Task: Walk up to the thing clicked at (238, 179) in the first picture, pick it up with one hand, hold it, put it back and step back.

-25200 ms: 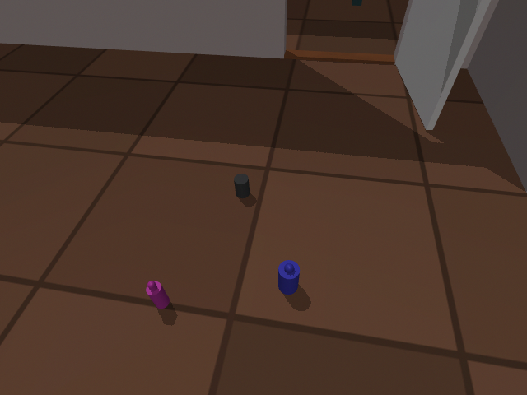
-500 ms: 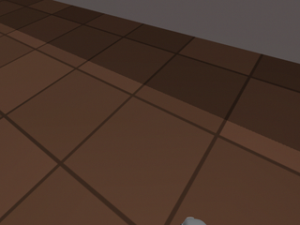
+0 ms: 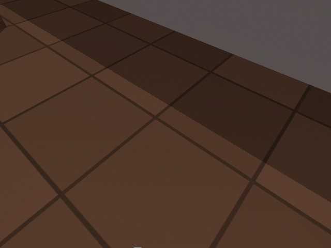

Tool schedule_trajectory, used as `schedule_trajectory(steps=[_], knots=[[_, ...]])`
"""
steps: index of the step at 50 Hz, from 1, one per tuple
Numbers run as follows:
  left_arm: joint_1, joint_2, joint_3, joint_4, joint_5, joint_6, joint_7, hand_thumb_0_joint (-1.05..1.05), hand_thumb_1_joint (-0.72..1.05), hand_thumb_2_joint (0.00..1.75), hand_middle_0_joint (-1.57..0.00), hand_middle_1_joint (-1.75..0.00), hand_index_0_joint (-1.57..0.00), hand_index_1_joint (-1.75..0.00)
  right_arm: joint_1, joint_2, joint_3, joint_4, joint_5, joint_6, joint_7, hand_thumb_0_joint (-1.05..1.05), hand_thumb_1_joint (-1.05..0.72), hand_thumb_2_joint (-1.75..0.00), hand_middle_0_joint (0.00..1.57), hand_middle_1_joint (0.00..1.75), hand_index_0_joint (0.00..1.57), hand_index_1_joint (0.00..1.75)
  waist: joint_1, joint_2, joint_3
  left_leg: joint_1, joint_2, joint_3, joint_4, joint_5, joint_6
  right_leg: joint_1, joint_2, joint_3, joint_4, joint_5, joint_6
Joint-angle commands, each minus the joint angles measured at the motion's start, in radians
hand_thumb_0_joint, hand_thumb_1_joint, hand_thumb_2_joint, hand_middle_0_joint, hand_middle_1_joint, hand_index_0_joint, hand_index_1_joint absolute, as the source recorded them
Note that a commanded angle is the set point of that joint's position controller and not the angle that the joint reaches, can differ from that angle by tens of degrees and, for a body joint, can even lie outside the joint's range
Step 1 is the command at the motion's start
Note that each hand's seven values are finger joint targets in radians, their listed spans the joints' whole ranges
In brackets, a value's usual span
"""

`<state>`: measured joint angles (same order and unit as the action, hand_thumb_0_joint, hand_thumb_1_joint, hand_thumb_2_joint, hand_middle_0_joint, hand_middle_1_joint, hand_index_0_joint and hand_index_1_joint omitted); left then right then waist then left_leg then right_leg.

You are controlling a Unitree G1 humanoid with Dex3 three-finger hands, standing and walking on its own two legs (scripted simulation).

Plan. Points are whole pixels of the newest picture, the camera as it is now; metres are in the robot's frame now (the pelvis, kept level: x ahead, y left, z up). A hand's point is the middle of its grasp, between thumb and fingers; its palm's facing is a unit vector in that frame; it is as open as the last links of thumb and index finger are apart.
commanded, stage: walk up
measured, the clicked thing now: out of the picture -0.01 -0.99 -0.70
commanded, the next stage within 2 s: stand in 1.38 s
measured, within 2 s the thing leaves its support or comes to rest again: neither
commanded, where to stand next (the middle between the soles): +0.24 +0.00 m, yaw -2 degrees
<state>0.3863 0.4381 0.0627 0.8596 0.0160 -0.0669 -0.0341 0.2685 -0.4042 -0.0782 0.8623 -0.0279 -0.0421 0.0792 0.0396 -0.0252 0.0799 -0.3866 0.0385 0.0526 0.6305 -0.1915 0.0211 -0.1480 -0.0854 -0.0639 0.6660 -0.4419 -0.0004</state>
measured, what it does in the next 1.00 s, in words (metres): walks ahead: right foot, then left foot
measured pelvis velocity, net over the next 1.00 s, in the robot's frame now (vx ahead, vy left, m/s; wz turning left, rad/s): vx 0.15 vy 0.02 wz -0.05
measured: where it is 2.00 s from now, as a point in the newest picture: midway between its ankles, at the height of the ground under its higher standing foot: outside the picture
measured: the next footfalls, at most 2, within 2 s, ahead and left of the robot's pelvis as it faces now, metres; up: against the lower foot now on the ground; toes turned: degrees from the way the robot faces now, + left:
right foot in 0.44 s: +0.25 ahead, -0.12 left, +0.00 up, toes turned -4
left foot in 0.72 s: +0.23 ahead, +0.15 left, +0.00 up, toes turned -2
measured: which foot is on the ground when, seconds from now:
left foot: down 0.00-0.48, up 0.50-0.70, down 0.72-1.00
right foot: down 0.00-0.00, up 0.02-0.42, down 0.44-1.00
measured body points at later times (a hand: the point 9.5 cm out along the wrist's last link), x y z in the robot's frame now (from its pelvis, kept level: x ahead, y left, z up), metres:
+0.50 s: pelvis +0.14 +0.00 +0.00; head +0.18 -0.02 +0.45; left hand +0.24 +0.31 -0.10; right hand +0.17 -0.31 -0.13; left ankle +0.09 +0.12 -0.71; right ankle +0.22 -0.11 -0.72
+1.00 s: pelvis +0.15 +0.02 +0.01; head +0.17 +0.04 +0.46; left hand +0.24 +0.33 -0.13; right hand +0.21 -0.30 -0.10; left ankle +0.19 +0.15 -0.72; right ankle +0.21 -0.11 -0.72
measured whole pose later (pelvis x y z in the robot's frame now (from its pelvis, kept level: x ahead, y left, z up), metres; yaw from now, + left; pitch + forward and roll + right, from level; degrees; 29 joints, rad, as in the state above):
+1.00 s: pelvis +0.15 +0.02 +0.01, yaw -3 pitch -4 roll +0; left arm 0.13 0.39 0.04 1.02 0.01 0.03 -0.03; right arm 0.17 -0.38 -0.02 1.01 -0.01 -0.02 0.00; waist 0.02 -0.04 0.10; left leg -0.26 0.03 0.00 0.60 -0.28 -0.02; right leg -0.29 -0.03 -0.02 0.57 -0.21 0.01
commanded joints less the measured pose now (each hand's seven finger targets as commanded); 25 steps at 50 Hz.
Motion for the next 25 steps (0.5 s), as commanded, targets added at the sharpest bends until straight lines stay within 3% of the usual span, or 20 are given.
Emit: schedule_trajectory(steps=[1, 2, 3, 4, 5, 6, 7, 9, 10, 13, 14, 16, 17, 18, 19, 21, 22, 23, 24, 25], knots=[[0.036, 0.199, 0.042, -0.081, -0.012, -0.012, 0.029, 0.0, 0.9, 0.9, -0.2, -0.3, -0.2, -0.3, 0.177, -0.354, -0.097, -0.072, 0.022, -0.048, -0.036, 0.0, -0.9, -0.9, 0.2, 0.3, 0.2, 0.3, -0.112, 0.243, -0.098, 0.432, 0.395, -0.71, -0.376, -0.363, 0.241, -0.532, 0.075, 0.105, 0.517, -0.109, -0.059], [0.001, 0.226, 0.041, -0.076, -0.01, -0.011, 0.032, 0.0, 0.9, 0.9, -0.2, -0.3, -0.2, -0.3, 0.151, -0.336, -0.094, -0.076, 0.028, -0.043, -0.039, 0.0, -0.9, -0.9, 0.2, 0.3, 0.2, 0.3, -0.099, 0.195, -0.037, 0.349, 0.401, -0.68, -0.375, -0.292, 0.265, -0.534, 0.051, 0.131, 0.555, -0.084, -0.062], [-0.025, 0.22, 0.036, -0.069, -0.016, -0.014, 0.029, 0.0, 0.9, 0.9, -0.2, -0.3, -0.2, -0.3, 0.119, -0.299, -0.079, -0.088, 0.028, -0.043, -0.044, 0.0, -0.9, -0.9, 0.2, 0.3, 0.2, 0.3, -0.086, 0.13, 0.002, 0.261, 0.338, -0.509, -0.366, -0.127, 0.227, -0.487, 0.041, 0.174, 0.533, -0.023, -0.059], [-0.001, 0.203, 0.038, -0.049, -0.022, -0.012, 0.025, 0.0, 0.9, 0.9, -0.2, -0.3, -0.2, -0.3, 0.081, -0.268, -0.061, -0.097, 0.024, -0.047, -0.049, 0.0, -0.9, -0.9, 0.2, 0.3, 0.2, 0.3, -0.06, 0.133, 0.027, 0.21, 0.283, -0.395, -0.364, -0.033, 0.175, -0.438, 0.025, 0.196, 0.481, 0.035, -0.053], [0.034, 0.194, 0.037, -0.036, -0.027, -0.008, 0.017, 0.0, 0.9, 0.9, -0.2, -0.3, -0.2, -0.3, 0.062, -0.243, -0.049, -0.099, 0.028, -0.054, -0.051, 0.0, -0.9, -0.9, 0.2, 0.3, 0.2, 0.3, -0.038, 0.149, 0.032, 0.196, 0.234, -0.278, -0.359, 0.055, 0.134, -0.412, 0.011, 0.176, 0.436, 0.078, -0.05], [0.046, 0.182, 0.037, -0.028, -0.028, -0.002, 0.011, 0.0, 0.9, 0.9, -0.2, -0.3, -0.2, -0.3, 0.071, -0.242, -0.048, -0.095, 0.03, -0.06, -0.052, 0.0, -0.9, -0.9, 0.2, 0.3, 0.2, 0.3, -0.037, 0.172, 0.017, 0.194, 0.211, -0.237, -0.353, 0.131, 0.118, -0.38, 0.018, 0.156, 0.411, 0.113, -0.041], [0.056, 0.171, 0.037, -0.019, -0.027, 0.005, 0.007, 0.0, 0.9, 0.9, -0.2, -0.3, -0.2, -0.3, 0.07, -0.239, -0.048, -0.097, 0.028, -0.063, -0.052, 0.0, -0.9, -0.9, 0.2, 0.3, 0.2, 0.3, -0.033, 0.183, 0.003, 0.179, 0.192, -0.199, -0.358, 0.142, 0.12, -0.352, 0.024, 0.141, 0.408, 0.149, -0.03], [0.027, 0.158, 0.034, -0.03, -0.022, 0.008, 0.001, 0.0, 0.9, 0.9, -0.2, -0.3, -0.2, -0.3, 0.073, -0.244, -0.052, -0.113, 0.026, -0.061, -0.054, 0.0, -0.9, -0.9, 0.2, 0.3, 0.2, 0.3, -0.046, 0.212, -0.011, 0.225, 0.202, -0.177, -0.366, 0.108, 0.171, -0.367, 0.017, 0.112, 0.332, 0.169, -0.01], [0.003, 0.16, 0.034, -0.041, -0.018, 0.007, -0.001, 0.0, 0.9, 0.9, -0.2, -0.3, -0.2, -0.3, 0.08, -0.238, -0.05, -0.116, 0.025, -0.06, -0.055, 0.0, -0.9, -0.9, 0.2, 0.3, 0.2, 0.3, -0.053, 0.195, -0.01, 0.25, 0.198, -0.164, -0.373, 0.113, 0.177, -0.391, 0.014, 0.108, 0.296, 0.19, -0.006], [-0.085, 0.157, 0.034, -0.069, -0.008, 0.006, -0.007, 0.0, 0.9, 0.9, -0.2, -0.3, -0.2, -0.3, 0.101, -0.254, -0.056, -0.121, 0.02, -0.054, -0.055, 0.0, -0.9, -0.9, 0.2, 0.3, 0.2, 0.3, -0.08, 0.176, 0.015, 0.266, 0.223, -0.169, -0.378, 0.095, 0.213, -0.413, 0.0, 0.082, 0.182, 0.181, 0.004], [-0.107, 0.146, 0.031, -0.072, -0.005, 0.003, -0.005, 0.0, 0.9, 0.9, -0.2, -0.3, -0.2, -0.3, 0.106, -0.25, -0.052, -0.119, 0.019, -0.05, -0.057, 0.0, -0.9, -0.9, 0.2, 0.3, 0.2, 0.3, -0.082, 0.156, 0.018, 0.257, 0.217, -0.144, -0.347, 0.176, 0.212, -0.389, -0.001, 0.073, 0.134, 0.188, 0.002], [-0.121, 0.109, 0.022, -0.075, -0.006, -0.002, 0.0, 0.0, 0.9, 0.9, -0.2, -0.3, -0.2, -0.3, 0.096, -0.23, -0.042, -0.118, 0.017, -0.041, -0.062, 0.0, -0.9, -0.9, 0.2, 0.3, 0.2, 0.3, -0.069, 0.15, 0.011, 0.238, 0.199, -0.076, -0.259, 0.474, 0.194, -0.308, 0.015, 0.038, 0.04, 0.246, -0.008], [-0.106, 0.096, 0.02, -0.07, -0.008, -0.005, 0.005, 0.0, 0.9, 0.9, -0.2, -0.3, -0.2, -0.3, 0.08, -0.223, -0.035, -0.123, 0.02, -0.038, -0.065, 0.0, -0.9, -0.9, 0.2, 0.3, 0.2, 0.3, -0.056, 0.154, -0.006, 0.232, 0.2, -0.063, -0.214, 0.58, 0.19, -0.258, 0.028, 0.025, 0.011, 0.272, -0.013], [-0.117, 0.096, 0.017, -0.067, -0.007, -0.008, 0.011, 0.0, 0.9, 0.9, -0.2, -0.3, -0.2, -0.3, 0.081, -0.218, -0.034, -0.124, 0.021, -0.031, -0.068, 0.0, -0.9, -0.9, 0.2, 0.3, 0.2, 0.3, -0.065, 0.139, -0.03, 0.251, 0.182, -0.056, -0.172, 0.623, 0.176, -0.23, 0.053, 0.005, -0.028, 0.278, -0.019], [-0.12, 0.09, 0.018, -0.061, -0.005, -0.007, 0.016, 0.0, 0.9, 0.9, -0.2, -0.3, -0.2, -0.3, 0.08, -0.217, -0.033, -0.121, 0.025, -0.024, -0.071, 0.0, -0.9, -0.9, 0.2, 0.3, 0.2, 0.3, -0.063, 0.131, -0.044, 0.233, 0.175, -0.052, -0.137, 0.602, 0.162, -0.182, 0.07, -0.005, -0.067, 0.307, -0.025], [-0.037, 0.113, 0.026, -0.025, -0.003, -0.014, 0.028, 0.0, 0.9, 0.9, -0.2, -0.3, -0.2, -0.3, 0.051, -0.194, -0.02, -0.128, 0.041, -0.014, -0.075, 0.0, -0.9, -0.9, 0.2, 0.3, 0.2, 0.3, -0.008, 0.046, -0.12, 0.215, 0.121, -0.035, 0.033, 0.468, 0.109, 0.006, 0.086, 0.007, -0.223, 0.441, -0.048], [-0.006, 0.167, 0.041, -0.02, 0.001, -0.022, 0.035, 0.0, 0.9, 0.9, -0.2, -0.3, -0.2, -0.3, 0.066, -0.145, -0.002, -0.131, 0.05, -0.015, -0.075, 0.0, -0.9, -0.9, 0.2, 0.3, 0.2, 0.3, 0.011, -0.056, -0.181, 0.132, 0.075, -0.007, 0.151, 0.271, 0.067, 0.135, 0.004, 0.088, -0.225, 0.608, -0.082], [0.015, 0.231, 0.06, -0.029, 0.003, -0.022, 0.041, 0.0, 0.9, 0.9, -0.2, -0.3, -0.2, -0.3, 0.095, -0.104, 0.017, -0.14, 0.052, -0.014, -0.077, 0.0, -0.9, -0.9, 0.2, 0.3, 0.2, 0.3, 0.019, -0.217, -0.244, -0.016, -0.009, 0.03, 0.34, -0.075, 0.027, 0.231, -0.206, 0.382, -0.241, 0.683, -0.176], [-0.038, 0.222, 0.045, -0.049, -0.011, -0.016, 0.043, 0.0, 0.9, 0.9, -0.2, -0.3, -0.2, -0.3, 0.139, -0.122, 0.016, -0.103, 0.042, 0.004, -0.086, 0.0, -0.9, -0.9, 0.2, 0.3, 0.2, 0.3, -0.01, -0.151, -0.201, -0.039, -0.05, -0.049, 0.349, -0.405, 0.018, 0.149, -0.302, 0.504, -0.283, 0.613, -0.261], [-0.082, 0.244, 0.05, -0.055, -0.012, -0.005, 0.044, 0.0, 0.9, 0.9, -0.2, -0.3, -0.2, -0.3, 0.129, -0.178, -0.003, -0.086, 0.032, 0.013, -0.097, 0.0, -0.9, -0.9, 0.2, 0.3, 0.2, 0.3, -0.003, -0.167, -0.165, -0.051, -0.022, -0.06, 0.375, -0.485, 0.022, 0.107, -0.324, 0.552, -0.283, 0.479, -0.312]])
